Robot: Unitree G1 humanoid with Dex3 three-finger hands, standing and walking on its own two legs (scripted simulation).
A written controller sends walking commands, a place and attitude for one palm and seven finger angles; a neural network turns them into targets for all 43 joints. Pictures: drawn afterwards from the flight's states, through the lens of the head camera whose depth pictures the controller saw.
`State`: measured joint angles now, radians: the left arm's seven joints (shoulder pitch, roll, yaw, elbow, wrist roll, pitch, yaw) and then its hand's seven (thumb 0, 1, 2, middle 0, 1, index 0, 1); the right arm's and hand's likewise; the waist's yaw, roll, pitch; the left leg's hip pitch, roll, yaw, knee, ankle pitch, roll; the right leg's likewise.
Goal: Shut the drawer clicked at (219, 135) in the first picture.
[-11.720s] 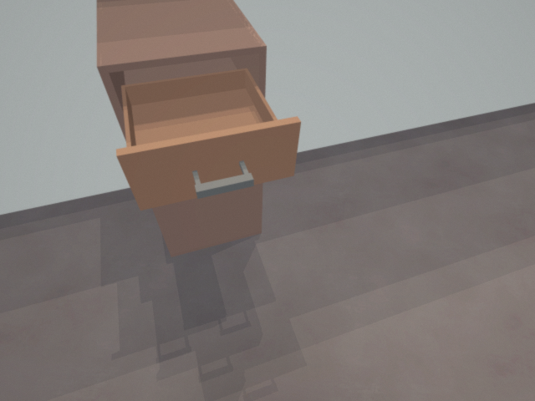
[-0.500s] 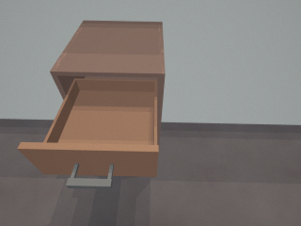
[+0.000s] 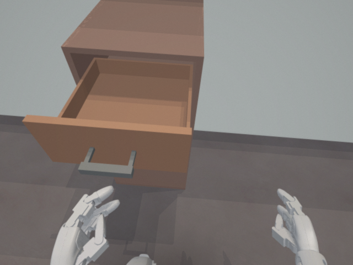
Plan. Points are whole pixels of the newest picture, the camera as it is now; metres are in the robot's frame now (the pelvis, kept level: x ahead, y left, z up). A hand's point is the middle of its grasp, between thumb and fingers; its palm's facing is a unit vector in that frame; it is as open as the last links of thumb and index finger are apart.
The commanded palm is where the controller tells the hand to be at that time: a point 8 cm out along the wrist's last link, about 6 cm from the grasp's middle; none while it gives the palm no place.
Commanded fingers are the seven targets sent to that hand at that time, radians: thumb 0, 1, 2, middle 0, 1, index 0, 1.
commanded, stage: raise the hand and make a fist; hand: left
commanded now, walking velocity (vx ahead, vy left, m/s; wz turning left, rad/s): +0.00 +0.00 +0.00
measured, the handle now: (109, 161) +0.33 +0.19 +0.05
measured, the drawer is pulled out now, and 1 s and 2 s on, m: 0.27 0.27 0.27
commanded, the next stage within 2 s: bring the fist close to the handle in 1.52 s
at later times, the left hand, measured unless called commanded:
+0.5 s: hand (95, 239) +0.16 +0.16 +0.08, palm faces +0.01 -1.00 -0.04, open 3.7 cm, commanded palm +0.11 +0.21 +0.09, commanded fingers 0.00 0.90 0.90 -1.10 -1.27 -1.10 -1.27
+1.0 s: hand (85, 237) +0.15 +0.15 +0.13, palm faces +0.02 -1.00 -0.03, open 3.2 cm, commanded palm +0.09 +0.21 +0.14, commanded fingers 0.00 0.90 0.90 -1.40 -1.60 -1.40 -1.60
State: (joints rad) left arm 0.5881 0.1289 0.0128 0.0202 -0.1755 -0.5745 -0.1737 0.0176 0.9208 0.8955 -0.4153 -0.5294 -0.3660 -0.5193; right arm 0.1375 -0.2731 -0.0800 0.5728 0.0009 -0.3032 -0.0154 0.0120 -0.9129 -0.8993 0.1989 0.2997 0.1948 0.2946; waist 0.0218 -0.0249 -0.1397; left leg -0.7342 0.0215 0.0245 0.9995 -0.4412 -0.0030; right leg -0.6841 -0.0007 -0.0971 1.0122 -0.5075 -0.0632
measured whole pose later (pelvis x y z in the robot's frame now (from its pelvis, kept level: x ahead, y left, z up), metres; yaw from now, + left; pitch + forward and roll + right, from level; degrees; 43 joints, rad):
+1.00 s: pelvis +0.01 +0.02 +0.02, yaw +1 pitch +6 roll -2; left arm 0.83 0.17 -0.04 -0.53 -0.18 -0.23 -0.14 0.02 0.90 0.90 -1.37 -1.56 -1.36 -1.55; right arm 0.23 -0.19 0.03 0.45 0.05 -0.20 -0.02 0.01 -0.91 -0.90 0.20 0.30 0.20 0.30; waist 0.04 0.06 -0.12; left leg -0.58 0.01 0.01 0.93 -0.44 0.03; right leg -0.50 0.00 -0.11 0.89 -0.48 -0.03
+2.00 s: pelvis +0.01 +0.01 +0.02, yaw +1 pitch +6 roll -1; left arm 0.75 0.16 -0.02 -0.42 -0.19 -0.28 -0.16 0.02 0.90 0.90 -1.40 -1.60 -1.39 -1.60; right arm 0.24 -0.22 0.01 0.50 0.04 -0.26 -0.03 0.01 -0.91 -0.90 0.20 0.30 0.20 0.30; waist 0.02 0.05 -0.10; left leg -0.60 0.01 0.00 0.92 -0.43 0.01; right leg -0.52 0.00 -0.12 0.89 -0.48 -0.04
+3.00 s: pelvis +0.01 +0.01 -0.01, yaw +0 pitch +14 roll -1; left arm 0.56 0.15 -0.03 -0.22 -0.15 -0.36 -0.07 0.02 0.90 0.90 -1.40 -1.60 -1.39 -1.60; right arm 0.25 -0.22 0.01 0.45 0.02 -0.11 -0.02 0.01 -0.91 -0.90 0.20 0.30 0.20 0.30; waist -0.02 0.04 -0.14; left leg -0.84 0.02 0.01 1.10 -0.50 0.01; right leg -0.77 0.00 -0.10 1.07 -0.55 -0.05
